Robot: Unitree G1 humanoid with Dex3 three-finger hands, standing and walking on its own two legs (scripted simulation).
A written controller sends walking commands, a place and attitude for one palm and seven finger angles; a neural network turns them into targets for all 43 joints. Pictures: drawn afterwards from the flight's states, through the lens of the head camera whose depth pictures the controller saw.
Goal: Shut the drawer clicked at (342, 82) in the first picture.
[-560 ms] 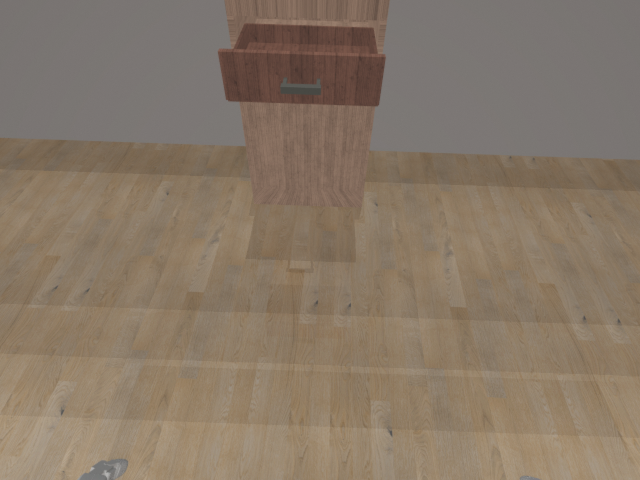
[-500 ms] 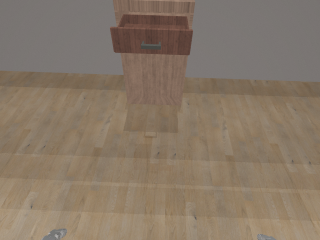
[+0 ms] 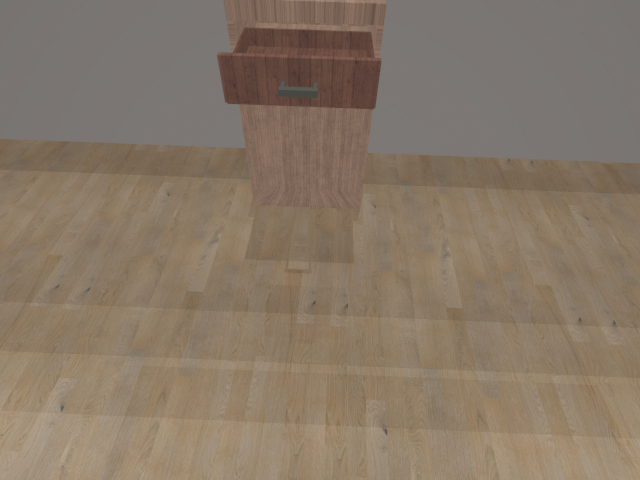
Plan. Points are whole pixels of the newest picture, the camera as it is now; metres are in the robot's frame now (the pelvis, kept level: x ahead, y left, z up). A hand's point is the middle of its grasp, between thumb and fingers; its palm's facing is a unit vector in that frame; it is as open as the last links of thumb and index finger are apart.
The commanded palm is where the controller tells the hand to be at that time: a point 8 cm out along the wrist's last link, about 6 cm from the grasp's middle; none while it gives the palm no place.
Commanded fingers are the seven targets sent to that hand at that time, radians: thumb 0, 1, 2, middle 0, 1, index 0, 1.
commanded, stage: stand and wait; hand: left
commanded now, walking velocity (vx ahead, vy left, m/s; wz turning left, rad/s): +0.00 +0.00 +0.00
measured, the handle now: (298, 88) +1.09 +0.13 -0.04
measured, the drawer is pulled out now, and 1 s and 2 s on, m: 0.26 0.26 0.26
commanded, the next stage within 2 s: look at it before walking up in 0.28 s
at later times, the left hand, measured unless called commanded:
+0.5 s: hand out of the picture +0.07 +0.24 -0.15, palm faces -0.02 -0.95 -0.33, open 7.4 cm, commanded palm none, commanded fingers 0.00 0.90 0.90 -0.20 -0.30 -0.20 -0.30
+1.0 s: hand out of the picture +0.06 +0.24 -0.15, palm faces -0.02 -0.94 -0.33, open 7.4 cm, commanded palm none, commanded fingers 0.00 0.90 0.90 -0.20 -0.30 -0.20 -0.30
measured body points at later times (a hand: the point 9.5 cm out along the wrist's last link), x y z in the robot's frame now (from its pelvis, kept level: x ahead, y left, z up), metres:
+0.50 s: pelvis -0.01 -0.01 +0.00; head -0.01 -0.01 +0.45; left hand +0.07 +0.29 -0.13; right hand +0.06 -0.30 -0.13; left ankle -0.01 +0.12 -0.74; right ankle -0.01 -0.12 -0.74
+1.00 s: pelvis +0.00 +0.00 +0.00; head +0.00 +0.00 +0.45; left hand +0.07 +0.29 -0.13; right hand +0.07 -0.30 -0.13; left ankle -0.01 +0.13 -0.74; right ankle -0.01 -0.12 -0.74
